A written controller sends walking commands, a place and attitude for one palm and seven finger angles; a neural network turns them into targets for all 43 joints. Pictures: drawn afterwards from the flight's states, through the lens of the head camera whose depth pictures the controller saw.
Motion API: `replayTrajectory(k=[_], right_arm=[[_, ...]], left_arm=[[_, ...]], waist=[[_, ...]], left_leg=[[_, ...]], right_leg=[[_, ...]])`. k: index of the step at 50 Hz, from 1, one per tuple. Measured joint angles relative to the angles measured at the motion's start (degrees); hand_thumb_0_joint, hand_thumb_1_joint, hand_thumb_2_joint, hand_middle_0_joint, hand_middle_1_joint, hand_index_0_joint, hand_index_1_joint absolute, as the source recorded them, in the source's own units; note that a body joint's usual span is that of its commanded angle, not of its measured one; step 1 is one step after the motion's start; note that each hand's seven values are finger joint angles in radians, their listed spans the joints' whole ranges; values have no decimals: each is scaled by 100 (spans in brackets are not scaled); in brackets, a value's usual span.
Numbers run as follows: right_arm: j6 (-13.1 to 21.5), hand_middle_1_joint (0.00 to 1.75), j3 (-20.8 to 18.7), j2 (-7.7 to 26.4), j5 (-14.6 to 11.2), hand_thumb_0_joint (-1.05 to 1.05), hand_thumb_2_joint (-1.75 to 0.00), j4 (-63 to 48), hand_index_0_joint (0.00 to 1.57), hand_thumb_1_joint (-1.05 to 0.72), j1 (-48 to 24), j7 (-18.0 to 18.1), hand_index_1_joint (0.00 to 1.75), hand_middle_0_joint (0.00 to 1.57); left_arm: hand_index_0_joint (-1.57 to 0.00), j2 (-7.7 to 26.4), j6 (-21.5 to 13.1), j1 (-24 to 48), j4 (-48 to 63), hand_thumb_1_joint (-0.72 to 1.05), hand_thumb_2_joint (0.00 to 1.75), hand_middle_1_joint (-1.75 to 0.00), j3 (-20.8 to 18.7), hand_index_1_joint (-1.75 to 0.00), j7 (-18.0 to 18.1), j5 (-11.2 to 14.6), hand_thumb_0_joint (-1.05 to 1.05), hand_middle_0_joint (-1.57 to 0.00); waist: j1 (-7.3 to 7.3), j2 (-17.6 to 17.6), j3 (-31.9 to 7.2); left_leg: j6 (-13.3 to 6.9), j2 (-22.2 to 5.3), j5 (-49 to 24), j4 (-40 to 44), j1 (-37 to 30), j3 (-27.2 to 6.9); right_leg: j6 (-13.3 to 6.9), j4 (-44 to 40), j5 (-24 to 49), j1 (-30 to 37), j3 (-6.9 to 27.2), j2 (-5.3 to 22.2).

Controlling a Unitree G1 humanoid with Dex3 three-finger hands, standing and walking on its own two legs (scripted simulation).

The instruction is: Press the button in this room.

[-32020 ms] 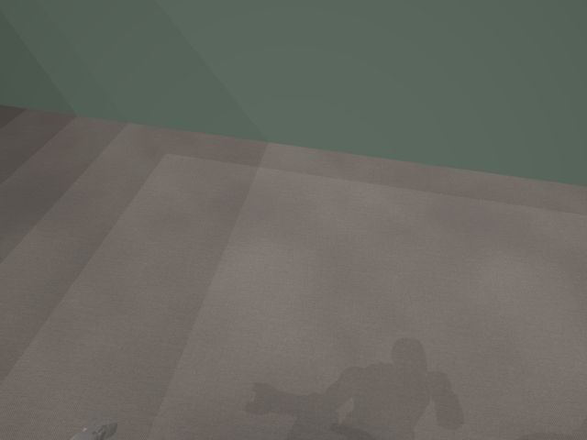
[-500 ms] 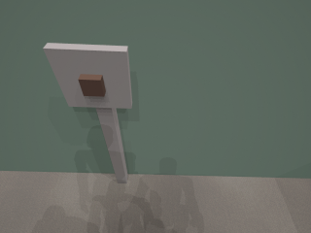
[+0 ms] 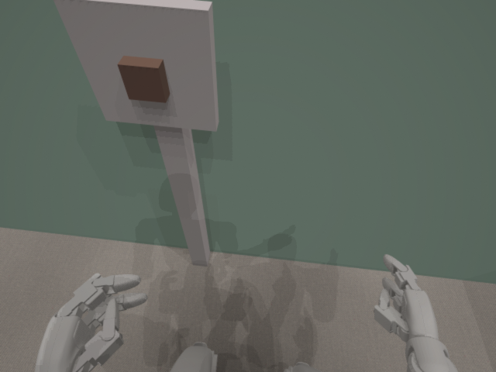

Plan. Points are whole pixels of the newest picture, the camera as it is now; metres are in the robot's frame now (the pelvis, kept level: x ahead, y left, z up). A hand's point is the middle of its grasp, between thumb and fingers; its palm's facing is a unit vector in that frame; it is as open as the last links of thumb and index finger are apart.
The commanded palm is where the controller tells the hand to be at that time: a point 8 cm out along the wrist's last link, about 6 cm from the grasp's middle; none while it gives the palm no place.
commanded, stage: raise the hand and make a fist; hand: left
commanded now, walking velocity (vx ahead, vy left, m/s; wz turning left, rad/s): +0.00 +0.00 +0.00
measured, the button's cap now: (146, 78) +0.51 +0.23 +0.18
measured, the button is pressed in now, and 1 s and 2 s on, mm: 0 0 0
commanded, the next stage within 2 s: aim a knuckle at the button in 1.52 s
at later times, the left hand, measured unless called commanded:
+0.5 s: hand (110, 286) +0.20 +0.20 +0.10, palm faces +0.02 -1.00 -0.08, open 3.1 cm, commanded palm +0.17 +0.26 +0.11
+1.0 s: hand (77, 237) +0.23 +0.23 +0.16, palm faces +0.04 -1.00 -0.07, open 3.1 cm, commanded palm +0.21 +0.28 +0.17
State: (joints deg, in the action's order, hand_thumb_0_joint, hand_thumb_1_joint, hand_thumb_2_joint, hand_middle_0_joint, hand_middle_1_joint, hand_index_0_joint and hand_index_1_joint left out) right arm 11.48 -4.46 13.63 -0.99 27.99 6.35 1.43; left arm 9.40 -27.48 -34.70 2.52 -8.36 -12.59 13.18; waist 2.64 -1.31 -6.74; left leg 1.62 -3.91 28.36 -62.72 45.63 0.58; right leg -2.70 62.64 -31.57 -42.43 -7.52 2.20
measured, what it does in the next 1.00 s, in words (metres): rises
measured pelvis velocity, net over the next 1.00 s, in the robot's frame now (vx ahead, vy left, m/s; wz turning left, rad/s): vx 0.02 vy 0.02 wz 0.01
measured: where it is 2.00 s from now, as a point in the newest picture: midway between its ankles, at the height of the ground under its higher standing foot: outside the picture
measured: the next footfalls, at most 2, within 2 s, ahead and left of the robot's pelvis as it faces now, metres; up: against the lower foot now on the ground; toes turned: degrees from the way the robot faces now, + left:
none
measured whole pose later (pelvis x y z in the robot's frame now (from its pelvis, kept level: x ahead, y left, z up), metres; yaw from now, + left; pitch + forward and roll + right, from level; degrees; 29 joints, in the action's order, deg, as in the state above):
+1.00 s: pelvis +0.02 +0.02 +0.05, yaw +0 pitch +3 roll -1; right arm 14.7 3.2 13.0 -2.9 33.2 12.8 3.6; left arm 15.5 -9.1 -19.3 8.1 -13.4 -15.6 17.2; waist 1.8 2.4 -4.2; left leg -0.2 -2.3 21.3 -43.4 25.5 1.6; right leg -0.4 41.0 -22.8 -21.4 -7.3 2.2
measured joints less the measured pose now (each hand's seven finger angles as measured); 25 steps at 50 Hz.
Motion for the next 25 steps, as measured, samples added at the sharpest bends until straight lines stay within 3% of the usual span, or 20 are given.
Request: replayTrajectory(k=[5, 10, 14, 19, 25], right_arm=[[47, 30, 296, -122, -20, 1, -90, 181, 20, -91, 112, 98, 30, 20], [-71, 30, 478, -337, -108, 1, -90, 416, 21, -90, 362, 150, 30, 20], [-141, 30, 446, -393, -129, 2, -90, 514, 21, -90, 690, 200, 30, 20], [-71, 30, 320, -195, -123, 2, -90, 618, 20, -90, 974, 227, 30, 20], [107, 30, 220, 79, -165, 2, -90, 674, 20, -90, 969, 266, 30, 20]], left_arm=[[-77, 182, -143, 310, 434, 90, 90, -92, -130, -92, -287, 199, 2, -77], [-90, 335, 642, 786, 386, 90, 90, -106, -138, -107, -627, 296, 1, -90], [-101, 331, 1037, 676, 367, 90, 90, -118, -279, -119, -438, 370, 1, -101], [-114, 302, 790, 483, 412, 90, 90, -133, -405, -133, -211, 396, 2, -115], [-125, 340, 632, 505, 438, 90, 90, -144, -299, -144, -233, 370, 1, -125]], waist=[[44, 202, 35], [-125, 326, 72], [-290, 345, 54], [-345, 330, 76], [-321, 310, 149]], left_leg=[[48, -39, 8, -156, 222, -251], [64, -51, -124, 139, 24, -187], [40, -34, -267, 583, -371, -24], [2, 0, -382, 918, -685, 73], [-58, 36, -430, 1057, -863, 97]], right_leg=[[-61, 5, -6, -65, -235, -59], [-54, -256, 135, 82, -181, -84], [-8, -609, 283, 373, -40, -81], [32, -908, 408, 640, 41, -64], [84, -1092, 490, 837, 58, -41]])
